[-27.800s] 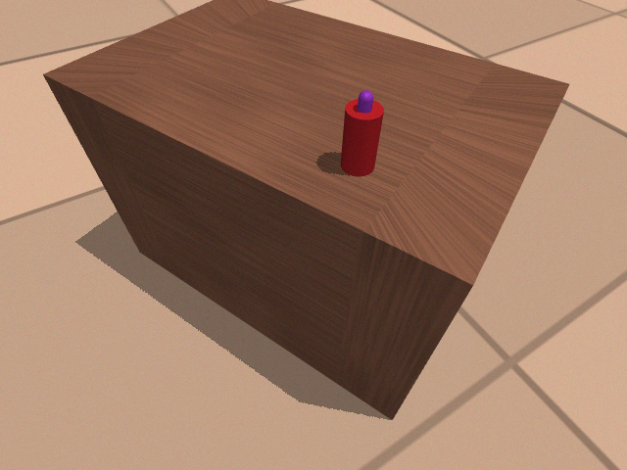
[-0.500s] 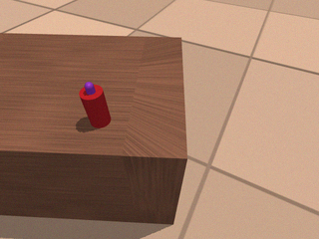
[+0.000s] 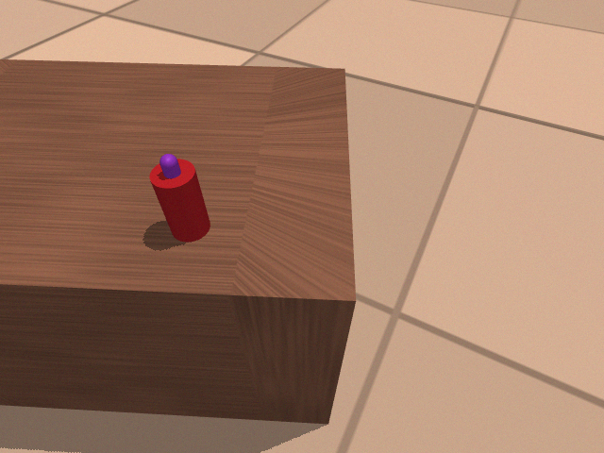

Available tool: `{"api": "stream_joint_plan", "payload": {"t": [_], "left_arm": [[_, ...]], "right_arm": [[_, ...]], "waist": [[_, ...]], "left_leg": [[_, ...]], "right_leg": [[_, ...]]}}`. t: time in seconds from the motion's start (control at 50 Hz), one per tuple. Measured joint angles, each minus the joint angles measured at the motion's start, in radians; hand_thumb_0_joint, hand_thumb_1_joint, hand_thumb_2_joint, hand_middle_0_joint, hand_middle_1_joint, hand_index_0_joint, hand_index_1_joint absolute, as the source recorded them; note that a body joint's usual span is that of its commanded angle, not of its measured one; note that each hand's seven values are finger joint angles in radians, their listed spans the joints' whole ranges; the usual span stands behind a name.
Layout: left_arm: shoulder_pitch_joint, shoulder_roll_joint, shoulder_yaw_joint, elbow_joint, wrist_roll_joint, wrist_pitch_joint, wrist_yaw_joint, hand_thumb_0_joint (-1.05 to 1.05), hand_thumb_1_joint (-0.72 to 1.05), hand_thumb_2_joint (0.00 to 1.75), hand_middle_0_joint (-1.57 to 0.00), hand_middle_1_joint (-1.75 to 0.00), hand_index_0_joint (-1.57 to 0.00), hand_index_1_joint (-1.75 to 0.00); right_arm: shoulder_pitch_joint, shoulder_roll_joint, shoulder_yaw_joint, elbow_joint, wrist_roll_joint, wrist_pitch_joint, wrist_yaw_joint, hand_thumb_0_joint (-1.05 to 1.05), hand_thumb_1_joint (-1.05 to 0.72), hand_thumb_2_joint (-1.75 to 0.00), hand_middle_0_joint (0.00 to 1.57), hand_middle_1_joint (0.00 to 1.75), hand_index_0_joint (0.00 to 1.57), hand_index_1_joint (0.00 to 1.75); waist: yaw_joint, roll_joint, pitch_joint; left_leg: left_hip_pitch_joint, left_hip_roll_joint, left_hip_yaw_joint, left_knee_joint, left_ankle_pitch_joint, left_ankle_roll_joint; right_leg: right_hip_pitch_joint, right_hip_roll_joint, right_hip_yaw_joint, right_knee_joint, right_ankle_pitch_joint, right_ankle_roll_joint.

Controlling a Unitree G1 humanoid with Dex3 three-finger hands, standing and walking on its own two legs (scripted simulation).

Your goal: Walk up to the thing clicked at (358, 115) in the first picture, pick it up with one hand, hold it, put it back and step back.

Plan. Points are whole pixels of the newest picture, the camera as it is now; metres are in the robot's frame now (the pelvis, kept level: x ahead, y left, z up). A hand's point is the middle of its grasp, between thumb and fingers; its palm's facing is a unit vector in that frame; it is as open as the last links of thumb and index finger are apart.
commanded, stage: stand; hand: left
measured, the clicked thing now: (180, 195) +0.49 +0.21 +0.05
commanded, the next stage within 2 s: step back in 1.84 s
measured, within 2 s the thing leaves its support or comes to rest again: neither
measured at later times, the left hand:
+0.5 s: hand out of the picture +0.07 +0.26 -0.16, palm faces -0.02 -0.94 -0.35, open 7.4 cm
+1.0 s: hand out of the picture +0.07 +0.26 -0.16, palm faces -0.01 -0.94 -0.35, open 7.4 cm
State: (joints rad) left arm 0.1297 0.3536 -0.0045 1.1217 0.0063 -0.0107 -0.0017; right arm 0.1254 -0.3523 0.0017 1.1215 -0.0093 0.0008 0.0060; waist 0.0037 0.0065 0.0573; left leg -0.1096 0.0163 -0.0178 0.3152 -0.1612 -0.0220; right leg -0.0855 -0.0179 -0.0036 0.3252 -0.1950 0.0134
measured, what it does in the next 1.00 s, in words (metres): stands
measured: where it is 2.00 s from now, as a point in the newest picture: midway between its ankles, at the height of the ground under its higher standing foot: outside the picture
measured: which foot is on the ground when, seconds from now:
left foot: down 0.00-1.00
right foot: down 0.00-1.00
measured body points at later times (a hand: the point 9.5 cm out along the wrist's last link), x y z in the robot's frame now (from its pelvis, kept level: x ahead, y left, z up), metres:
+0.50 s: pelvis +0.00 +0.00 +0.00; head +0.01 +0.00 +0.45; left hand +0.07 +0.30 -0.13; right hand +0.07 -0.30 -0.13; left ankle +0.01 +0.13 -0.75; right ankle -0.01 -0.13 -0.75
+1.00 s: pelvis +0.01 +0.00 +0.00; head +0.02 +0.00 +0.45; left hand +0.07 +0.30 -0.13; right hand +0.08 -0.30 -0.13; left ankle +0.01 +0.13 -0.75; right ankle -0.01 -0.13 -0.75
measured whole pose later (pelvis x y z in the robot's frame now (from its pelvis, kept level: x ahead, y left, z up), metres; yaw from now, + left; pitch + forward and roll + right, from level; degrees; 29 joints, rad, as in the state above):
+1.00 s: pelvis +0.01 +0.00 +0.00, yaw +0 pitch -2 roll +0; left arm 0.13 0.35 0.00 1.12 0.00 -0.01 0.00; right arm 0.12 -0.35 0.00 1.12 -0.01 0.00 0.00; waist 0.01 0.00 0.06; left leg -0.10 0.01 -0.02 0.31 -0.17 -0.02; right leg -0.08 -0.02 0.00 0.32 -0.20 0.02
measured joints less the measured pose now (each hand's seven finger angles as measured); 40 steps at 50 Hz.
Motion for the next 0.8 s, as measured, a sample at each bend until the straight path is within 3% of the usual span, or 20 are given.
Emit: {"api": "stream_joint_plan", "payload": {"t": [0.8], "left_arm": [[-0.002, 0.0, 0.004, -0.005, -0.002, 0.0, -0.001, 0.01, 0.9, 0.9, -0.2, -0.3, -0.2, -0.3]], "right_arm": [[-0.006, 0.003, -0.001, 0.0, 0.001, -0.001, 0.0, 0.01, -0.91, -0.9, 0.2, 0.3, 0.21, 0.3]], "waist": [[0.001, -0.005, 0.005]], "left_leg": [[0.005, -0.002, 0.001, -0.001, -0.007, 0.002]], "right_leg": [[0.007, -0.002, 0.001, -0.006, -0.005, 0.002]]}}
